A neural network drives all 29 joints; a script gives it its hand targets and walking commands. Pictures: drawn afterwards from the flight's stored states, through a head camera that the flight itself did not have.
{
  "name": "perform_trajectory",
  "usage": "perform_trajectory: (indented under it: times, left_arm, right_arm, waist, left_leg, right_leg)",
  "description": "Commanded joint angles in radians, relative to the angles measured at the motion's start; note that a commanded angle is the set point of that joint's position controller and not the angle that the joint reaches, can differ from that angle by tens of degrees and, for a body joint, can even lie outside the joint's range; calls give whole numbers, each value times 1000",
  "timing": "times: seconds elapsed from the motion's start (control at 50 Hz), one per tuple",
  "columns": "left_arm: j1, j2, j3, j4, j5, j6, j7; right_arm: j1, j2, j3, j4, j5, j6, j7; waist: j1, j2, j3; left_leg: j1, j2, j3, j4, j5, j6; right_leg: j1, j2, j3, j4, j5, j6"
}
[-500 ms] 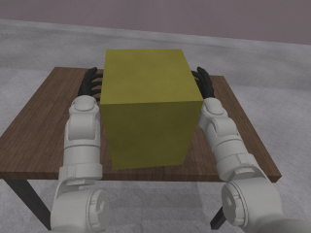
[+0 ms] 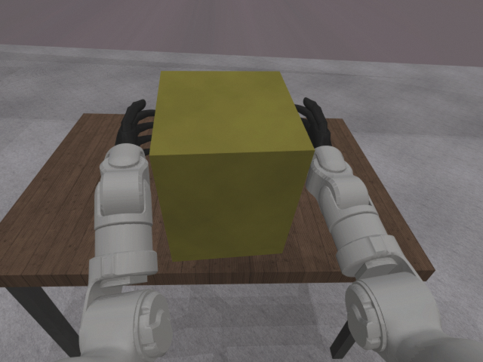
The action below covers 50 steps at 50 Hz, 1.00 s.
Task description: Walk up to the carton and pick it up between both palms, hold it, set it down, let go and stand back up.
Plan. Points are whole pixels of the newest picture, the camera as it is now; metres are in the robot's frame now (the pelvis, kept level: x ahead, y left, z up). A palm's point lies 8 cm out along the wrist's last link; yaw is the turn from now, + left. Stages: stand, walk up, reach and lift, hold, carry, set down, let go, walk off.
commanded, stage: reach and lift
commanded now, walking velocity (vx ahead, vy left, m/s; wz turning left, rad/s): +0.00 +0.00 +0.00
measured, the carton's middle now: (225, 167) +0.40 +0.00 +0.16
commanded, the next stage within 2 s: hold in 0.22 s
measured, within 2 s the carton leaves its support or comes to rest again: neither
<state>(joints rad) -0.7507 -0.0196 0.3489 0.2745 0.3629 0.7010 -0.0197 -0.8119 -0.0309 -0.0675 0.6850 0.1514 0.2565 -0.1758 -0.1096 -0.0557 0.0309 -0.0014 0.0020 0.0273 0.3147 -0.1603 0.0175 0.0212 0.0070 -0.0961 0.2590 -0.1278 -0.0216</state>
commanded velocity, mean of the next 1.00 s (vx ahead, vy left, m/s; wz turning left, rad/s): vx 0.00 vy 0.00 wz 0.00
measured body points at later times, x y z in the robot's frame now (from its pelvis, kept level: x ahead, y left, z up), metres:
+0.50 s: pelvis +0.01 +0.00 +0.00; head -0.05 +0.04 +0.44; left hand +0.39 +0.17 +0.22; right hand +0.39 -0.13 +0.23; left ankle +0.02 +0.11 -0.75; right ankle +0.02 -0.10 -0.75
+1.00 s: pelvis +0.00 +0.00 +0.00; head -0.06 +0.02 +0.44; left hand +0.38 +0.16 +0.24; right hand +0.39 -0.14 +0.25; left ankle +0.02 +0.11 -0.75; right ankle +0.02 -0.10 -0.75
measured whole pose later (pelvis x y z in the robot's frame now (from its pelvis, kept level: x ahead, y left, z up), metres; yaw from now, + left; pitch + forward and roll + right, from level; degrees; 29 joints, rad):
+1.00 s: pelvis +0.00 +0.00 +0.00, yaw +0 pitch -9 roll +0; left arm -0.79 -0.01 0.37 0.20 0.38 0.81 -0.05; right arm -0.88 -0.04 -0.06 0.65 0.18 0.36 -0.19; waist -0.09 -0.05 0.01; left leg 0.00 0.00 0.02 0.32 -0.16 0.01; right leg 0.01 0.01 -0.09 0.27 -0.13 -0.03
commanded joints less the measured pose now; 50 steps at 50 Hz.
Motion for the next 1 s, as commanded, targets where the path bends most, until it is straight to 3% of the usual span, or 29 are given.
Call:
perform_trajectory:
  times: [0.0,0.16,0.24,0.26,0.28,0.34,0.44,0.5,0.68,0.78,0.9,0.98]
  left_arm:
    - [-630,-539,-402,-48,-133,-42,-133]
    - [-650,-549,-424,-69,-144,-38,-134]
    - [-645,-560,-448,-124,-153,-28,-124]
    - [-620,-522,-391,-43,-131,-24,-130]
    - [-621,-522,-381,-61,-128,-29,-133]
    - [-628,-525,-383,-71,-121,-22,-131]
    - [-601,-554,-468,-184,-152,1,-124]
    - [-568,-556,-503,-236,-157,27,-125]
    - [-631,-557,-506,-238,-152,68,-135]
    - [-650,-540,-443,-168,-132,71,-140]
    - [-655,-507,-383,-121,-127,64,-149]
    - [-645,-490,-361,-114,-124,62,-162]
  right_arm:
    - [-689,580,271,-222,45,-39,68]
    - [-690,571,275,-222,68,-23,61]
    - [-696,572,316,-258,105,-16,56]
    - [-719,569,305,-255,85,-17,51]
    - [-722,583,304,-263,78,-22,52]
    - [-718,571,290,-239,72,-26,60]
    - [-686,557,344,-307,131,-18,43]
    - [-643,541,374,-336,168,10,25]
    - [-687,549,318,-327,131,54,45]
    - [-730,566,292,-286,99,59,60]
    - [-754,587,296,-268,93,56,58]
    - [-735,594,307,-261,102,63,44]
  waist:
    - [-6,48,-323]
    - [-27,73,-331]
    - [-16,91,-369]
    - [6,43,-304]
    - [14,28,-319]
    - [17,49,-311]
    - [-14,99,-389]
    - [-31,125,-371]
    - [-26,124,-255]
    - [8,90,-258]
    - [30,51,-318]
    - [27,35,-329]
  left_leg:
    - [31,-33,2,-39,102,-8]
    - [54,-33,-8,-21,169,-32]
    - [89,-29,-15,6,263,-45]
    - [47,-32,-10,-11,176,-16]
    - [29,-31,-10,-27,136,-5]
    - [30,-21,-8,-37,125,-8]
    - [124,-18,-18,28,337,-50]
    - [145,-18,-25,45,396,-70]
    - [26,0,-19,-37,158,-57]
    - [-30,0,-5,-71,49,-24]
    - [-29,-14,11,-59,63,1]
    - [-22,-25,16,-49,84,6]
  right_leg:
    - [100,27,8,-14,136,74]
    - [106,33,2,-6,167,75]
    - [116,42,2,1,201,69]
    - [106,27,5,-19,166,78]
    - [117,25,4,-12,163,81]
    - [98,30,0,-11,121,67]
    - [129,47,1,2,245,58]
    - [137,51,3,2,265,56]
    - [89,41,-2,-9,51,42]
    - [98,33,4,-8,-6,45]
    - [124,28,15,-10,27,55]
    - [146,25,23,-10,76,65]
